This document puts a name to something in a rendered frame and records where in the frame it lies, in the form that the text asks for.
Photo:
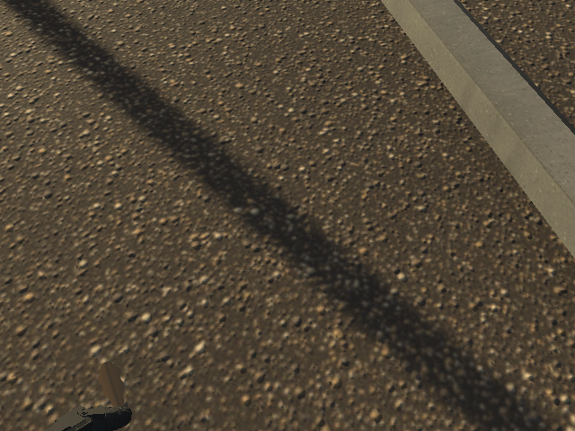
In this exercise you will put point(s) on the robot left hand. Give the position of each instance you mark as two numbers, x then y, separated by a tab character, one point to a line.
98	419

